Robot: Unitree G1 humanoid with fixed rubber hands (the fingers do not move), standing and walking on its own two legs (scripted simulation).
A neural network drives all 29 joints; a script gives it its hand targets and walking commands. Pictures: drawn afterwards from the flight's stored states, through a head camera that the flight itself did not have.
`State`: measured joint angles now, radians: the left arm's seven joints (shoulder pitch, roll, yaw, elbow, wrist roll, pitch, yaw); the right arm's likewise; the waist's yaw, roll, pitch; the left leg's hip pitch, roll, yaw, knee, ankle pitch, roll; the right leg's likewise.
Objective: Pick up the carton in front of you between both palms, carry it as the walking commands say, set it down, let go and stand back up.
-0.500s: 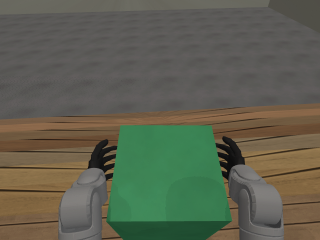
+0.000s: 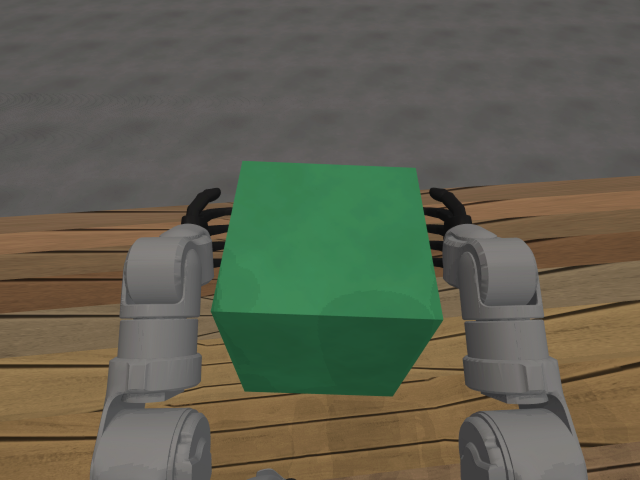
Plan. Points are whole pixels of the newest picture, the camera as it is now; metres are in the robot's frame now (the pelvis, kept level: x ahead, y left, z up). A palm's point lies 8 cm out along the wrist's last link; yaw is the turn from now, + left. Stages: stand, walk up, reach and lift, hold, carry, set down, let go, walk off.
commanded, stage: carry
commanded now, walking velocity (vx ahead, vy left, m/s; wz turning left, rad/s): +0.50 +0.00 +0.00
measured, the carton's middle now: (323, 288) +0.36 +0.00 +0.04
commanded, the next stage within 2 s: none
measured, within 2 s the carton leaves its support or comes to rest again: neither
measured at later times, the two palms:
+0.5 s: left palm (255, 101) +0.70 +0.11 +0.11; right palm (425, 103) +0.71 -0.19 +0.10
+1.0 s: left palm (286, 95) +1.00 +0.07 -0.06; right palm (402, 89) +1.02 -0.22 -0.05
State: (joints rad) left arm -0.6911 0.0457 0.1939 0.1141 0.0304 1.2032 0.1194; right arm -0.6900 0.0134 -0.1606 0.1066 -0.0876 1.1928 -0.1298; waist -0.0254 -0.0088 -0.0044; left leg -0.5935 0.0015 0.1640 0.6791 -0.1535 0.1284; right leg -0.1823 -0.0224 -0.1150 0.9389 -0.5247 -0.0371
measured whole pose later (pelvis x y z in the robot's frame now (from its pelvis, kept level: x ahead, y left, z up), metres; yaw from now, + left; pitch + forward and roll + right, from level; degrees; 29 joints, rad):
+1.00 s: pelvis +0.66 -0.11 -0.16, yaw +4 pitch +0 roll -1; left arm -0.55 -0.02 0.27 0.03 0.03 1.10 0.11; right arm -0.60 0.09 -0.17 0.04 -0.11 1.12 -0.15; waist -0.02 0.04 0.05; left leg -0.40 -0.10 0.20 0.53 0.45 0.13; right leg -0.33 0.12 -0.29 1.23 -0.05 -0.06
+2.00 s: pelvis +1.56 +0.02 -0.60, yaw +6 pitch +7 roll +2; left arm -0.66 0.00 0.15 0.27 -0.03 1.11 0.21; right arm -0.65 0.04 -0.21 0.19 -0.09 1.20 -0.22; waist 0.09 -0.08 0.06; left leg -0.52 -0.04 -0.06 1.40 -0.48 0.03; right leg -0.53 0.15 -0.07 0.69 -0.17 -0.20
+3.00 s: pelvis +2.36 +0.17 -0.97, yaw -26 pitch +3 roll -1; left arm -0.86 -0.02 0.26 0.47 0.04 1.08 0.34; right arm -0.70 0.10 -0.30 0.34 -0.16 1.05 -0.21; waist 0.08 -0.05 0.05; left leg -0.53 -0.01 0.04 0.75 -0.26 0.06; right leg -0.77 0.03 0.06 1.60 -0.52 -0.02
